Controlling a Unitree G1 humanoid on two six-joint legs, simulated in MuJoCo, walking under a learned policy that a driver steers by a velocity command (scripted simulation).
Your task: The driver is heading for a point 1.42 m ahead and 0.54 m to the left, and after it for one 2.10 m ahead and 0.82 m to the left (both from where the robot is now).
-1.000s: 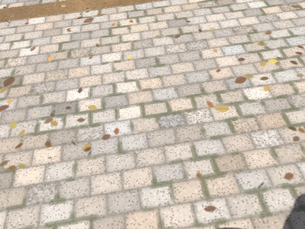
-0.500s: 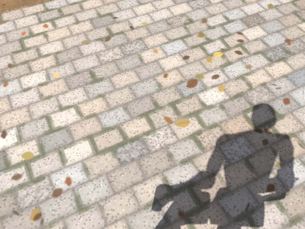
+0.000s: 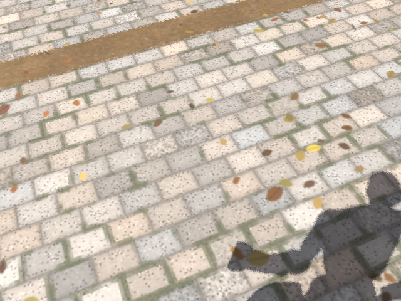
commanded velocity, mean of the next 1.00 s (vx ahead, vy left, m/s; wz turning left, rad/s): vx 0.48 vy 0.00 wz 0.53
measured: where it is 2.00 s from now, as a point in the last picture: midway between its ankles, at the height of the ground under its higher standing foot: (164, 256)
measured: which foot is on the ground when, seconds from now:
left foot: up 0.00-0.38, down 0.40-0.90, up 0.92-1.00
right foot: down 0.00-0.40, up 0.42-0.88, down 0.90-1.00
